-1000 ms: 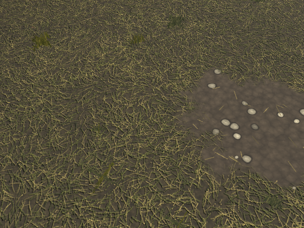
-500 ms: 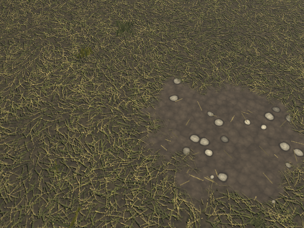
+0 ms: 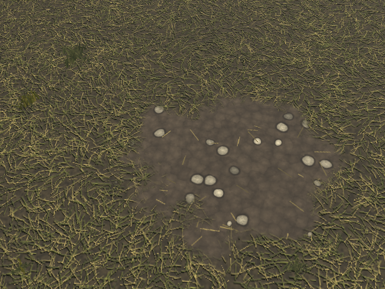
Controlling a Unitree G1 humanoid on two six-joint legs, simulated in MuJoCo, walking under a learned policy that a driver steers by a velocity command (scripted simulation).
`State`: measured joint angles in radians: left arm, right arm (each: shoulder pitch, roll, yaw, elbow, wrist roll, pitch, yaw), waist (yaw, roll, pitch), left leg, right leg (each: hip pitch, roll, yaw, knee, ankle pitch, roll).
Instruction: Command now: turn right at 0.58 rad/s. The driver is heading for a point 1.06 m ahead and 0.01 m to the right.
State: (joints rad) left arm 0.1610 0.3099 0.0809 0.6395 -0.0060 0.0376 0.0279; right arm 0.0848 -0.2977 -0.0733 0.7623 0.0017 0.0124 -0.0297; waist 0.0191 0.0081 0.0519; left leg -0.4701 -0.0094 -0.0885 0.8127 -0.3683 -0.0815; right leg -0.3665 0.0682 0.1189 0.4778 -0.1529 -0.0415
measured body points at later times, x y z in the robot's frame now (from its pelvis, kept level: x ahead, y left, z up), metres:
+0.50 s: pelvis +0.00 +0.01 +0.00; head +0.02 +0.01 +0.45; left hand +0.22 +0.24 -0.10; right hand +0.05 -0.28 -0.12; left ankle +0.03 +0.15 -0.74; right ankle -0.04 -0.11 -0.74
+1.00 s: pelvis -0.01 +0.01 -0.01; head +0.01 +0.01 +0.44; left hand +0.18 +0.25 -0.11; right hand +0.04 -0.30 -0.12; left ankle +0.00 +0.13 -0.72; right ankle -0.04 -0.11 -0.74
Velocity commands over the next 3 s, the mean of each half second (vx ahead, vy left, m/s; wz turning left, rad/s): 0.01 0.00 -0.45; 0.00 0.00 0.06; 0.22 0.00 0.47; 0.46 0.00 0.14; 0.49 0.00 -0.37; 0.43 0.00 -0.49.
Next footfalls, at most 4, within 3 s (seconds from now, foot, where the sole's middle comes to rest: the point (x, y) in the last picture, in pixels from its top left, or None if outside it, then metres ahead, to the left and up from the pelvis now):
0.12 left None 0.06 0.14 -0.78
0.50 right None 0.00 -0.12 -0.78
1.70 right None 0.37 -0.06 -0.78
2.18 left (148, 228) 0.65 0.23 -0.78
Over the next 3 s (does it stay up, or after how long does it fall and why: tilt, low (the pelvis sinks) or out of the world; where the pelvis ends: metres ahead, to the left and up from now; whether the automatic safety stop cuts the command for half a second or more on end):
stays up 0.90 0.03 0.01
